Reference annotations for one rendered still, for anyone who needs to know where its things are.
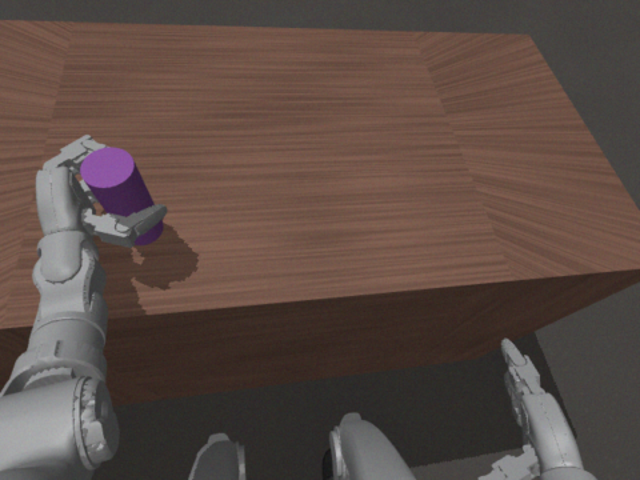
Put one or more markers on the can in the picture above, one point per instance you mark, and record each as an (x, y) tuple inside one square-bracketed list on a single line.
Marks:
[(114, 179)]

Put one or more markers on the right robot hand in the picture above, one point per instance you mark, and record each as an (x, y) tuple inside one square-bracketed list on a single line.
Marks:
[(547, 438)]

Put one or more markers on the left robot arm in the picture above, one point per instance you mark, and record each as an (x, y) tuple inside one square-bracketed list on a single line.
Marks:
[(56, 415)]

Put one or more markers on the left robot hand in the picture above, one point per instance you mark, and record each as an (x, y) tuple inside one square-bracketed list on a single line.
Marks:
[(65, 205)]

